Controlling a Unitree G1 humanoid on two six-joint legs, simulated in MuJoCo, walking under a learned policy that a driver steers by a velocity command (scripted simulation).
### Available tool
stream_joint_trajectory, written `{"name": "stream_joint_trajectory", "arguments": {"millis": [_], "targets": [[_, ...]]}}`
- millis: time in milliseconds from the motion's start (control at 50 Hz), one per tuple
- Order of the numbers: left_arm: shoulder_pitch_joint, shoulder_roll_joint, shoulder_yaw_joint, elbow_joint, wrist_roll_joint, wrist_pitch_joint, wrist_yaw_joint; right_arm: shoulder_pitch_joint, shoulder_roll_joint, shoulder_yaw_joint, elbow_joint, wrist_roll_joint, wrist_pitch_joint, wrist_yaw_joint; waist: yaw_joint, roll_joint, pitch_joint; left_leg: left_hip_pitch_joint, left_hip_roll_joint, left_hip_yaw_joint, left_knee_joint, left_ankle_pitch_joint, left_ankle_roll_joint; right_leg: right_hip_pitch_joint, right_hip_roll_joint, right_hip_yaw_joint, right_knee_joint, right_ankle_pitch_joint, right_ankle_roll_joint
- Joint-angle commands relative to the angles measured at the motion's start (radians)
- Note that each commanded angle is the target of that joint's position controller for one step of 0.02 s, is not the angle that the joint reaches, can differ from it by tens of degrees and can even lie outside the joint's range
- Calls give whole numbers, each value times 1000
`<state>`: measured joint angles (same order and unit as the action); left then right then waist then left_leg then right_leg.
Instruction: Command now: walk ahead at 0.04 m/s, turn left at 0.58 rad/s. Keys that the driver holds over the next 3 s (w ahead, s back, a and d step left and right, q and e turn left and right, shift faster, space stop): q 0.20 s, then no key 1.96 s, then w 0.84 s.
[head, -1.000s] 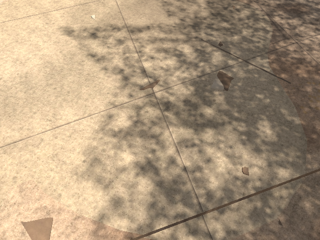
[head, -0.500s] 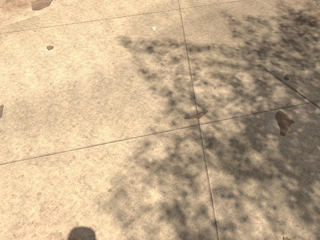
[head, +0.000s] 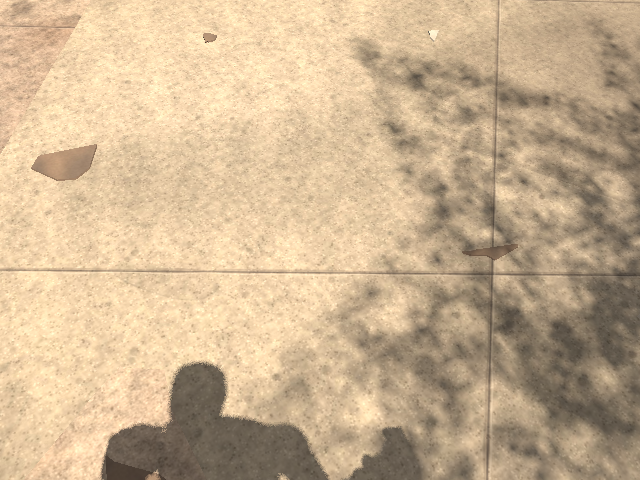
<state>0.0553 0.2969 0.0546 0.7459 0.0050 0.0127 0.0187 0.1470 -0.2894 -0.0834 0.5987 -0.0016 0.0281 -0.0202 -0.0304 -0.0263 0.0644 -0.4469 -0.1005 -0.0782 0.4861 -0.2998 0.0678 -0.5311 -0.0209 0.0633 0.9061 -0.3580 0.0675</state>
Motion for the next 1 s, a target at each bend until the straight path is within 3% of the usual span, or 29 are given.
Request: {"name": "stream_joint_trajectory", "arguments": {"millis": [20,80,120,140,160,180,200,220,240,280,340,360,400,420,440,460,480,500,520,560,620,680,720,740,760,780,800,820,1000], "targets": [[110,72,21,-27,2,2,2,-59,-157,-44,-92,1,-6,-20,49,174,-232,88,223,-269,-117,38,110,155,26,-18,-78,22,-3],[160,81,32,-16,-5,-6,-9,-66,-154,-48,-91,11,4,-18,58,194,-221,65,213,-319,-93,-13,85,257,32,-37,-240,15,-34],[234,86,49,31,9,-10,-14,-24,-129,-51,-83,33,19,-22,59,52,-199,-94,75,-210,24,-129,-12,467,22,-59,-413,146,-80],[265,130,66,40,19,-5,-12,1,-91,-47,-77,37,25,-19,57,-164,-202,-234,-48,-65,305,-224,-69,554,-159,125,-472,121,-148],[155,199,74,-12,41,-1,-5,-22,-116,-53,-107,31,23,-13,33,-275,-148,-345,-44,-24,586,-234,-99,388,-403,441,-648,22,-298],[52,160,60,-79,60,-8,14,-28,-178,-67,-108,42,22,-12,8,-242,-106,-303,25,-84,776,-209,-108,239,-440,488,-695,-71,-346],[-57,91,37,-112,47,-13,31,5,-186,-67,-89,29,31,-12,-35,-178,-63,-257,38,-74,901,-144,-116,161,-367,342,-673,-11,-298],[-94,55,22,-131,28,-17,40,66,-171,-62,-54,12,41,-14,-54,-122,-73,-196,31,-39,977,-83,-132,143,-284,216,-632,80,-252],[-95,63,19,-135,19,-20,49,98,-153,-57,-43,-1,45,-13,-61,-88,-91,-158,29,-17,1016,-21,-142,153,-239,133,-593,160,-227],[-9,71,17,-121,7,-17,56,36,-93,-26,-70,1,45,-4,-15,-56,-97,-157,45,26,817,37,-146,256,-182,26,-531,252,-216],[97,127,40,-96,5,10,49,-69,2,23,-120,7,37,31,56,-157,-158,-19,90,80,380,-175,-144,385,-201,-1,-485,270,-242],[112,141,47,-91,0,12,43,-54,-7,21,-117,14,34,39,60,-200,-166,49,96,104,284,-254,-139,384,-219,15,-475,286,-255],[115,122,46,-89,-33,13,37,71,-37,6,-48,21,32,39,27,-168,-164,229,73,156,-12,-27,-111,320,-212,7,-391,303,-241],[188,83,37,-60,-32,8,32,121,-41,5,-8,16,33,34,34,-83,-158,316,54,131,-128,42,-97,269,-163,-53,-295,256,-199],[219,29,21,-62,14,4,20,143,-87,3,-11,22,29,29,60,113,-153,460,211,-103,-71,314,-49,50,-100,-110,-92,-65,-105],[151,-7,7,-124,19,-3,17,107,-177,-3,-40,-20,12,29,75,320,-122,325,434,-381,-77,564,131,-100,-48,-76,-23,-264,-44],[69,77,23,-138,-2,-2,28,72,-137,3,-52,-54,-17,34,16,235,-133,202,467,-396,-138,512,226,-6,-74,-5,92,-245,-13],[69,90,32,-127,-16,6,30,9,-98,17,-41,-60,-35,32,46,209,-96,168,423,-338,-161,400,210,0,-70,3,138,-203,0],[81,82,34,-102,-9,13,33,-26,-78,22,-32,-48,-44,26,55,185,-84,176,368,-286,-160,302,168,-8,-73,5,152,-166,9],[92,74,37,-75,-2,18,38,-51,-61,31,-8,-27,-54,11,63,166,-77,176,317,-207,-137,415,131,17,-70,10,143,-62,23],[102,10,14,-49,-6,9,26,-18,-17,40,26,-16,-52,2,49,144,-131,255,268,-117,-91,524,115,110,-67,-14,-31,-26,34],[77,6,5,-42,-11,4,21,13,-23,37,55,-15,-39,1,18,143,-139,308,277,-147,-72,498,136,182,-46,-40,-225,-69,37],[125,9,0,-13,-7,-1,17,5,-10,41,74,-3,-33,3,50,125,-120,275,258,-153,-73,390,109,299,-43,-44,-469,162,18],[142,38,3,1,7,-3,16,39,-4,41,93,-4,-39,6,45,91,-122,240,237,-149,-81,314,71,379,-61,-14,-498,298,4],[160,90,12,2,13,-2,17,68,-3,41,107,-20,-48,13,21,29,-124,195,191,-118,-70,209,37,439,-104,21,-469,450,-15],[161,132,30,30,0,-3,12,94,-16,31,113,-18,-52,20,-9,-65,-108,190,139,-59,-101,151,8,397,-83,-15,-406,345,-46],[157,76,22,29,-1,-7,5,27,-29,31,122,-20,-50,19,43,-22,-91,219,124,-38,-77,103,-11,351,-64,-21,-428,254,-52],[153,48,14,41,6,-12,5,-12,-12,31,116,-15,-45,15,43,-15,-80,222,119,-26,-67,82,-15,330,-63,-18,-447,225,-46],[172,31,6,114,4,-33,22,9,2,23,205,-9,-28,-2,38,20,-43,227,115,-14,-64,108,-23,313,-44,-31,-467,192,-35]]}}
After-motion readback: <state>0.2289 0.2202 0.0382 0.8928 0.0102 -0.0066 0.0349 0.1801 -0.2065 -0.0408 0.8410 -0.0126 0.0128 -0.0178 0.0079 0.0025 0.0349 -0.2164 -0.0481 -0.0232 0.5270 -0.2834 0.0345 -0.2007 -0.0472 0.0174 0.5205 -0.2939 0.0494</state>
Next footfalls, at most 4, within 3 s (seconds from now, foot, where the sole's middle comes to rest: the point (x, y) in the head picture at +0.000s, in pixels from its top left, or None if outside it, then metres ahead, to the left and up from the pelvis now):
0.06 right None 0.08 -0.15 -0.76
0.44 left None -0.02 0.10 -0.78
0.74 right None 0.03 -0.14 -0.78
2.90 left None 0.39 0.15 -0.75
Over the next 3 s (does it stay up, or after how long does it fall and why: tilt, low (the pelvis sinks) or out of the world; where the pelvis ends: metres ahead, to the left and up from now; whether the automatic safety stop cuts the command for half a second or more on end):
stays up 0.28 0.04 0.01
